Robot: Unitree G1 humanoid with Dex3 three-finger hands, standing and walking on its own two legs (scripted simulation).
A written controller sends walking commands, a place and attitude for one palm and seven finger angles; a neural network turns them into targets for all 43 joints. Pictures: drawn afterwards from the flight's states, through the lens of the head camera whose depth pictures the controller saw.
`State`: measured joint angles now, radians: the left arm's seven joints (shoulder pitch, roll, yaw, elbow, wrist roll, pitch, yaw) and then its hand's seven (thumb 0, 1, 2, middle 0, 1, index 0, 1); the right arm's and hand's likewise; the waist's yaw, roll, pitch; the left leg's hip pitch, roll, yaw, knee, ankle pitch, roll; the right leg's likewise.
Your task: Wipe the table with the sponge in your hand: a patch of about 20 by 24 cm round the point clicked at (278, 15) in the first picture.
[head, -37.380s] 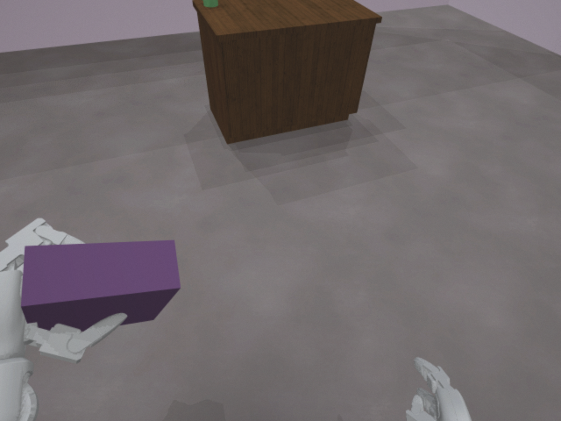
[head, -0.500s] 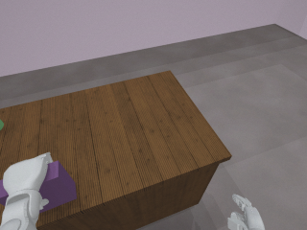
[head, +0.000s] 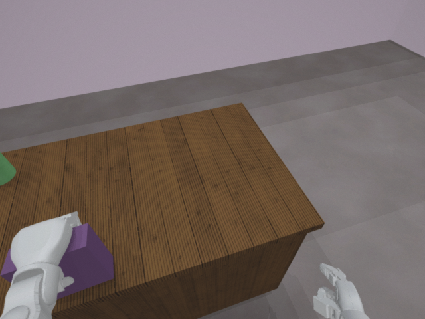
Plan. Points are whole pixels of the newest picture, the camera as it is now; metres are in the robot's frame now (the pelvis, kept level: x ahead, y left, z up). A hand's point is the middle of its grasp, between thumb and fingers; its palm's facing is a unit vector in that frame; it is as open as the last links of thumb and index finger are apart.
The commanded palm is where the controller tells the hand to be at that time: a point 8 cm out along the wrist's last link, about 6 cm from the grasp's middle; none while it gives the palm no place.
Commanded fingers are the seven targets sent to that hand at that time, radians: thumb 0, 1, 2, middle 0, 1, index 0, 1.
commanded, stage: lift the sponge slowly off the table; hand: left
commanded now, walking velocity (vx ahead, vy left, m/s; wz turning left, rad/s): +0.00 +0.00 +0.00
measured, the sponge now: (70, 269) +0.19 +0.33 -0.04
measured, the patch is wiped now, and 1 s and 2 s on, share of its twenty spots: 1.00 1.00 1.00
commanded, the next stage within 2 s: bring the sponge back beside the body in 1.30 s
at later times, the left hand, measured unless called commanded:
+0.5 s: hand (50, 247) +0.19 +0.33 +0.05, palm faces -0.04 -0.09 -0.99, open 9.8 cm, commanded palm +0.17 +0.33 +0.11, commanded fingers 0.00 0.10 1.30 -1.20 -1.60 -1.20 -1.60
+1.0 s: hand (41, 238) +0.19 +0.32 +0.08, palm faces +0.00 -0.08 -1.00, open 9.8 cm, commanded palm +0.17 +0.33 +0.14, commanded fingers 0.00 0.10 1.30 -1.20 -1.60 -1.20 -1.60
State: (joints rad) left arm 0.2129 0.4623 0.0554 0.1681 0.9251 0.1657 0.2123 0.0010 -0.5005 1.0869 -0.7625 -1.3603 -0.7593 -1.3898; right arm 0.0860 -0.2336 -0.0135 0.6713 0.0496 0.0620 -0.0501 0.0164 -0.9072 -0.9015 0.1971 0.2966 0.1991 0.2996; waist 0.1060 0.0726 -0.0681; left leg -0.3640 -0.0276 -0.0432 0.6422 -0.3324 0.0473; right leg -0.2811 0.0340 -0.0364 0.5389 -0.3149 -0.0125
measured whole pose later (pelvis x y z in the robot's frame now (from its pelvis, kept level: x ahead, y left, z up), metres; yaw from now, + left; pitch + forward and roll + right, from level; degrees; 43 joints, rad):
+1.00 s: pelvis -0.01 -0.01 +0.01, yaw +0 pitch -3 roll -1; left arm 0.16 0.53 0.07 0.03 0.87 0.20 0.07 0.00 -0.50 1.09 -0.77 -1.35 -0.77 -1.38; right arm 0.04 -0.25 0.01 0.69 0.05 0.06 -0.06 0.02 -0.91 -0.90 0.20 0.30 0.20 0.30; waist 0.12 0.10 0.00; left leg -0.18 -0.03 -0.04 0.48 -0.24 0.04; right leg -0.11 0.03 -0.03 0.39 -0.23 -0.02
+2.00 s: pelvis -0.02 -0.01 +0.01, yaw +0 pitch -5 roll -1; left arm 0.21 0.54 0.04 -0.15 0.85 0.32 -0.01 0.00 -0.50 1.08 -0.77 -1.35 -0.77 -1.38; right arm 0.02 -0.27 0.03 0.67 0.05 0.07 -0.06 0.02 -0.91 -0.90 0.20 0.30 0.20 0.30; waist 0.13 0.11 0.01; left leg -0.14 -0.03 -0.04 0.45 -0.23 0.03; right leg -0.07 0.03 -0.03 0.37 -0.22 -0.02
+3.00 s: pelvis -0.03 -0.03 +0.01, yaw -1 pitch -6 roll -1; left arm 0.27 0.50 -0.04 -0.34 0.85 0.45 -0.02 0.00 -0.50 1.08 -0.77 -1.35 -0.77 -1.38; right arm -0.02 -0.26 0.05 0.66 0.05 0.07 -0.05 0.02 -0.91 -0.90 0.20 0.30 0.20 0.30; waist 0.14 0.12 0.00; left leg -0.13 0.00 -0.03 0.45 -0.21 0.01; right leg -0.09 0.06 -0.01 0.41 -0.22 -0.05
